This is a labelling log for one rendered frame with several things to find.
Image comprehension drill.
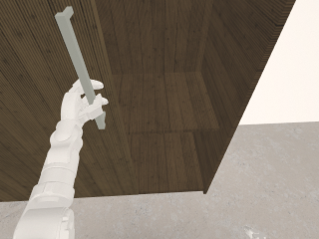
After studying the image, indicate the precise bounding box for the right robot hand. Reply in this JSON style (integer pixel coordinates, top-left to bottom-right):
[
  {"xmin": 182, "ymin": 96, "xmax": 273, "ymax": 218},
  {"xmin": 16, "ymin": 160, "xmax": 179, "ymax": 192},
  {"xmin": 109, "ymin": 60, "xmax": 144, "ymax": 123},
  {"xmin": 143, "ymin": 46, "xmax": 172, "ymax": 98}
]
[{"xmin": 244, "ymin": 225, "xmax": 266, "ymax": 239}]

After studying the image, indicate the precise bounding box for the robot left upper arm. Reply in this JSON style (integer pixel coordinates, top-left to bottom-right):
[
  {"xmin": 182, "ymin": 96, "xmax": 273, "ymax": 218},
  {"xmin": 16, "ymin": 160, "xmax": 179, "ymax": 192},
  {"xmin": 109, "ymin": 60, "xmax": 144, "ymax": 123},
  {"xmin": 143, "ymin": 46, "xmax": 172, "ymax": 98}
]
[{"xmin": 15, "ymin": 207, "xmax": 75, "ymax": 239}]

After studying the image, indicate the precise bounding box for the robot left forearm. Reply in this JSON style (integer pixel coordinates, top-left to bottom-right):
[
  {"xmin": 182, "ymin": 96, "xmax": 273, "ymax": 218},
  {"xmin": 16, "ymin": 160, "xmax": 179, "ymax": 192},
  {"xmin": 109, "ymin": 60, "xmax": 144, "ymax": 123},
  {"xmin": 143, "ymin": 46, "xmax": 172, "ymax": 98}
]
[{"xmin": 12, "ymin": 119, "xmax": 83, "ymax": 239}]

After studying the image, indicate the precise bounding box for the handle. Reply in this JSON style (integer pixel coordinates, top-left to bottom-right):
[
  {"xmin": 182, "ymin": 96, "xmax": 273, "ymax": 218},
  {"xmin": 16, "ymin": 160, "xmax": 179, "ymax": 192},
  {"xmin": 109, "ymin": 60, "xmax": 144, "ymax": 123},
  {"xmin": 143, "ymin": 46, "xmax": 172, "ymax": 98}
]
[{"xmin": 55, "ymin": 6, "xmax": 106, "ymax": 129}]

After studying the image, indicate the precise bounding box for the left robot hand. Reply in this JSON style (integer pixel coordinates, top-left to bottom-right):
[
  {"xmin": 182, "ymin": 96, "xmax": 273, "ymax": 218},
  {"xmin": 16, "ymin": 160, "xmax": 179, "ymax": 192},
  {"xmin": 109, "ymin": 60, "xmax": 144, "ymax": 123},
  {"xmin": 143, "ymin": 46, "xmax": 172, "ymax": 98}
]
[{"xmin": 61, "ymin": 80, "xmax": 108, "ymax": 127}]

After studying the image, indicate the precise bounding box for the wardrobe door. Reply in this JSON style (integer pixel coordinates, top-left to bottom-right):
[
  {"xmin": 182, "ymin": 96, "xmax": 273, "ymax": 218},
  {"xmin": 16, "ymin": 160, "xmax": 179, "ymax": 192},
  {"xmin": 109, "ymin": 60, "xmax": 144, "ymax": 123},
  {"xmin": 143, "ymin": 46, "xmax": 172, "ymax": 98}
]
[{"xmin": 0, "ymin": 0, "xmax": 139, "ymax": 202}]

